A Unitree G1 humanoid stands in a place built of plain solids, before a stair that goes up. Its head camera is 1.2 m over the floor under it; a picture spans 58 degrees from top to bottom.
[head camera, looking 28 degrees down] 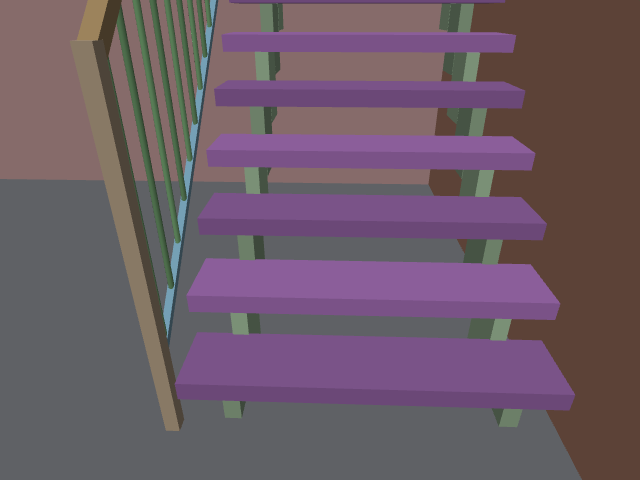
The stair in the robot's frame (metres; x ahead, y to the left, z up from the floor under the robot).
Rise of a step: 0.19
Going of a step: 0.20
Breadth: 1.21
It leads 2 degrees to the right of straight ahead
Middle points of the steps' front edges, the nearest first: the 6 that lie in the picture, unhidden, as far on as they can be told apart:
0.94 -0.16 0.19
1.15 -0.16 0.37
1.35 -0.17 0.56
1.56 -0.18 0.74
1.76 -0.19 0.93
1.97 -0.19 1.11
